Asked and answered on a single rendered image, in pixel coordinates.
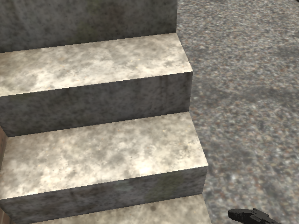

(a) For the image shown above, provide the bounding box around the right robot hand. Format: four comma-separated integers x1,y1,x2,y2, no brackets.
228,208,281,224

